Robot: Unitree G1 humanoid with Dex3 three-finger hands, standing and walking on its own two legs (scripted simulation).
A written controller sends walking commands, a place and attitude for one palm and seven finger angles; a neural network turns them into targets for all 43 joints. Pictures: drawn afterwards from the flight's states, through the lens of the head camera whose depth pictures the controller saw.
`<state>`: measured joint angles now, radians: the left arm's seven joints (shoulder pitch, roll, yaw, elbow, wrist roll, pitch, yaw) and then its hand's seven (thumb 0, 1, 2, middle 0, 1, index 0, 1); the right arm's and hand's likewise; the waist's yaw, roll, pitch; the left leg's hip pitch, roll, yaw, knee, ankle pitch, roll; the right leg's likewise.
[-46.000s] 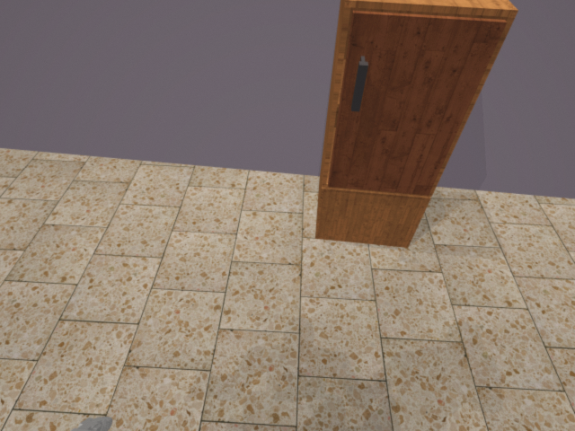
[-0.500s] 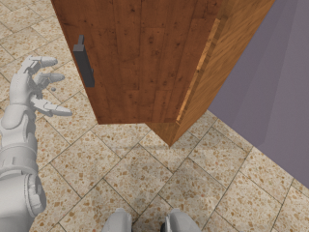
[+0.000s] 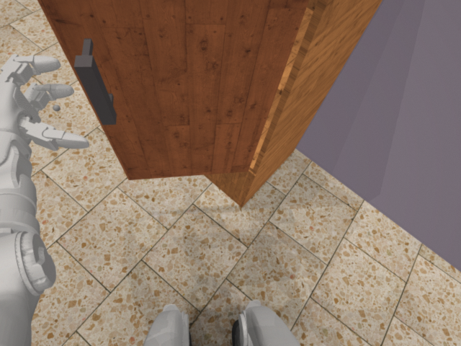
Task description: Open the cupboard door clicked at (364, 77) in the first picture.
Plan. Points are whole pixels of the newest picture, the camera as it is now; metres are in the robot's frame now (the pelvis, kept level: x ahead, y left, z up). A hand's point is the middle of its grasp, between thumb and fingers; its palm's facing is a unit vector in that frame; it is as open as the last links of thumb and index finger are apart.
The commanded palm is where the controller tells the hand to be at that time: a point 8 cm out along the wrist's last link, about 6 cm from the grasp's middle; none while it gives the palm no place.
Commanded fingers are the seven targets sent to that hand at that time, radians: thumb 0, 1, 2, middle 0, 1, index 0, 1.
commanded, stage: move the hooked fingers beside the handle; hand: left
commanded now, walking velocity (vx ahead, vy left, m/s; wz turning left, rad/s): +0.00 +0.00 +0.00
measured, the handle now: (99, 84) +0.54 +0.19 +0.08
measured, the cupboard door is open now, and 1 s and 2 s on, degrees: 49 49 49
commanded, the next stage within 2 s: slide the fingers in behind the handle in 0.64 s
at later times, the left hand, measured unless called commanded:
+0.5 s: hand (55, 112) +0.48 +0.25 +0.07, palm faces +0.07 -1.00 -0.01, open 14.0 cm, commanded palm +0.46 +0.29 +0.07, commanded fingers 0.00 -0.50 0.30 -0.30 -1.20 -0.30 -1.20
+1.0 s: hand (63, 111) +0.48 +0.24 +0.07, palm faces +0.05 -1.00 +0.00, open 14.0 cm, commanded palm +0.46 +0.27 +0.07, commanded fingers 0.00 -0.50 0.30 -0.30 -1.20 -0.30 -1.20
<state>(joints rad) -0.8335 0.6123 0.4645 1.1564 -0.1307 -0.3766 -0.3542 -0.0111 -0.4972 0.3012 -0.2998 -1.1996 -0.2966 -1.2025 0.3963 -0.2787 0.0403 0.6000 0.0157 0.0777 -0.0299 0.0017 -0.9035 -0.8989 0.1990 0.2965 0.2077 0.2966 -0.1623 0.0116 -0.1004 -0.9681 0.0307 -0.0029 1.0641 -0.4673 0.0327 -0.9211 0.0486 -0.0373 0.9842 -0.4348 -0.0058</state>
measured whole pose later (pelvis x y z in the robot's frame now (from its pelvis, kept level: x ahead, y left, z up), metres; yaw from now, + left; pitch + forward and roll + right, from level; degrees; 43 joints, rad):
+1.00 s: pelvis +0.00 +0.01 +0.00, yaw +0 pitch +21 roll -4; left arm -0.81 0.54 0.41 1.11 -0.14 -0.39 -0.31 -0.01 -0.50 0.30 -0.30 -1.20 -0.30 -1.20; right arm 0.39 -0.27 0.04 0.61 0.01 0.08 -0.02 0.00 -0.90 -0.90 0.20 0.30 0.21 0.30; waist -0.15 0.01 -0.11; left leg -0.96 0.02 -0.01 1.07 -0.47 0.04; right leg -0.90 0.04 -0.04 0.98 -0.44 0.00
